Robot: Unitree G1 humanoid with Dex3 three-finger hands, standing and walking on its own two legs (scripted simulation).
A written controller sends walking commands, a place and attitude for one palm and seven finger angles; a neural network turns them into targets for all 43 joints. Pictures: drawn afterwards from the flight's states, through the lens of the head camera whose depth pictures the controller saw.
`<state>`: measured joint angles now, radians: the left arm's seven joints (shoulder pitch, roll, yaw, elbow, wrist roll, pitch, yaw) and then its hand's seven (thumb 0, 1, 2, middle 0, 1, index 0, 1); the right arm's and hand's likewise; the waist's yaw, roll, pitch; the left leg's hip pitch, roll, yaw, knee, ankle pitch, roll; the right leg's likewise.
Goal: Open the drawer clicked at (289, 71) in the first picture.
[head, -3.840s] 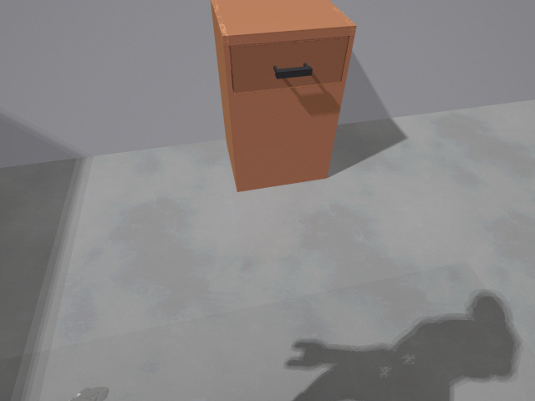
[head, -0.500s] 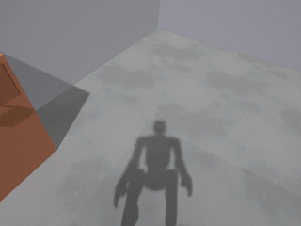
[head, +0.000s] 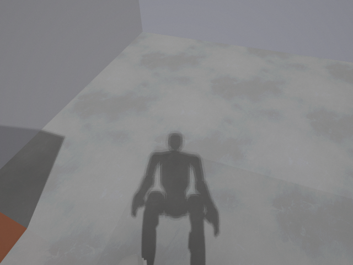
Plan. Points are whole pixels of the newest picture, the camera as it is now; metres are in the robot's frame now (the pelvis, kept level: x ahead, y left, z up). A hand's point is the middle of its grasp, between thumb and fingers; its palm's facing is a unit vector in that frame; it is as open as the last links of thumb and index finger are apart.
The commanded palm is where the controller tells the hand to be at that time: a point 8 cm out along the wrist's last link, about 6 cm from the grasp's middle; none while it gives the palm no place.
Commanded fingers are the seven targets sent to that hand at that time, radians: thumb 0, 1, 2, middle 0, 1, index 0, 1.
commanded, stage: walk to a spot facing it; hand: left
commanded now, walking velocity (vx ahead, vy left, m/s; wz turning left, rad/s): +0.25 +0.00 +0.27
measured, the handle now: out of the picture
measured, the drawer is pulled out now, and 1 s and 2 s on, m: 0.00 0.00 0.00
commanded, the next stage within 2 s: turn to face it in 0.02 s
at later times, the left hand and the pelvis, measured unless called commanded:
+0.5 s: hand out of the picture +0.16 +0.24 -0.18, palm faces +0.23 -0.95 -0.21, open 7.4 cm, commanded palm none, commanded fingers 0.00 0.90 0.90 -0.20 -0.30 -0.20 -0.30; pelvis +0.14 +0.04 -0.01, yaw +11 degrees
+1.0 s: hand out of the picture +0.13 +0.18 -0.16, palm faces +0.50 -0.83 -0.25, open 7.4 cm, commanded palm none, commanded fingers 0.00 0.90 0.90 -0.20 -0.30 -0.20 -0.30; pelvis +0.17 -0.02 +0.00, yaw +30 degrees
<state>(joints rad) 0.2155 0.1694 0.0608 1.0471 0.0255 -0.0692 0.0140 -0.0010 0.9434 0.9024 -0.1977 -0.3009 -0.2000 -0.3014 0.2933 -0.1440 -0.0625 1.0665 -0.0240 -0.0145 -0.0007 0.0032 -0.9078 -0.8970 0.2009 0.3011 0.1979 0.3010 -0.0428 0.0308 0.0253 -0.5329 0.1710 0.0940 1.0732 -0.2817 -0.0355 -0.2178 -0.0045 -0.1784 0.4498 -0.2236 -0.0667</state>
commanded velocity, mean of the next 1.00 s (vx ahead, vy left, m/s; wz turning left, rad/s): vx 0.02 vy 0.00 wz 0.56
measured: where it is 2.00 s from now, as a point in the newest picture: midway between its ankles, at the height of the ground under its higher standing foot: outside the picture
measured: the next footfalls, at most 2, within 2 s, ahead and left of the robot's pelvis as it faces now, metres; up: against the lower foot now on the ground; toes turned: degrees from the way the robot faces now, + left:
left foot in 0.24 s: +0.23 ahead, +0.15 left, +0.00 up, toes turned +14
right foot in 0.66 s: +0.25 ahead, -0.10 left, +0.00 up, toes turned +12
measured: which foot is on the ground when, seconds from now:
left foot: up 0.00-0.22, down 0.24-0.66, up 0.68-1.00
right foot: down 0.00-0.26, up 0.28-0.64, down 0.66-1.00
